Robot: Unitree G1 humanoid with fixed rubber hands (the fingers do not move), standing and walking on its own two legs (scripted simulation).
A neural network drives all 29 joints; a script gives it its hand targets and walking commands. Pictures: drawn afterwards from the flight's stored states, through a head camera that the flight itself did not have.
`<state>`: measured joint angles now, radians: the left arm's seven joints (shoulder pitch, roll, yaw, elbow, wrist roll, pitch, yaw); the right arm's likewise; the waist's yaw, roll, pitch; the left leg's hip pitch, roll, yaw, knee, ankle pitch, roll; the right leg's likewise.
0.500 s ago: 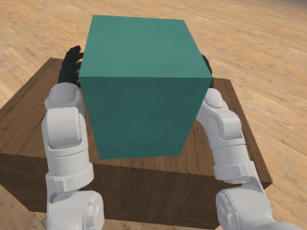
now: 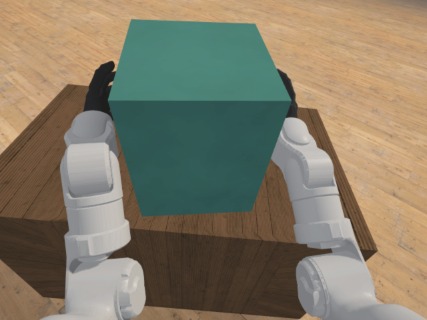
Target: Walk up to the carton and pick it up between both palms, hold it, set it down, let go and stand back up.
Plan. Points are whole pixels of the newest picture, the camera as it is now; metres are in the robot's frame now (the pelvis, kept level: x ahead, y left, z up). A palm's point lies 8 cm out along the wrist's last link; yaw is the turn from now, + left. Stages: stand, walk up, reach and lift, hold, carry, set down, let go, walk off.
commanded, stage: set down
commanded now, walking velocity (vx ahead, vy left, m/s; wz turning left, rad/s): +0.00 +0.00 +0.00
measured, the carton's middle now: (196, 123) +0.38 -0.01 +0.21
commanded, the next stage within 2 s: none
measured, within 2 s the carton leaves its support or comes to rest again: neither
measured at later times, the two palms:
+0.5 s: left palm (126, 148) +0.40 +0.12 +0.14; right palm (273, 153) +0.38 -0.17 +0.13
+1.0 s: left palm (116, 142) +0.41 +0.14 +0.15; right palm (262, 150) +0.40 -0.15 +0.12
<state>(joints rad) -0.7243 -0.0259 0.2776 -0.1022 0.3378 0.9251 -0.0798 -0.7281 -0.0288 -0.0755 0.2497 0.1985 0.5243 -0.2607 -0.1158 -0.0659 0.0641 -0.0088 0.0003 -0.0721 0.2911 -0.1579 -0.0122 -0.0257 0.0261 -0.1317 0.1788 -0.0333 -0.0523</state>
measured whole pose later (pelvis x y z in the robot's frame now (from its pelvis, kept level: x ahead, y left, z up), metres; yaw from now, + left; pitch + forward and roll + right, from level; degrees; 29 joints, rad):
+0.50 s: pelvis +0.03 -0.01 +0.00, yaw +0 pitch -4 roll +0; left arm -0.49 -0.07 0.17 0.09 0.29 0.42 0.01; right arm -0.49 0.03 -0.12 0.44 -0.01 -0.02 -0.17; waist -0.09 -0.07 0.12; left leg -0.01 0.01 -0.08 0.23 -0.16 -0.01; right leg -0.03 0.04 -0.14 0.12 -0.04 -0.05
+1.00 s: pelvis +0.04 +0.03 +0.00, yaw +0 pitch -5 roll -2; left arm -0.51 -0.09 0.11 0.13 0.29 0.47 0.11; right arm -0.54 -0.03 -0.14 0.57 0.03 -0.03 -0.11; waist -0.09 -0.03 0.11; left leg 0.01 -0.02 -0.06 0.30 -0.22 0.02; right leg 0.03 0.01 -0.12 0.11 -0.05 -0.01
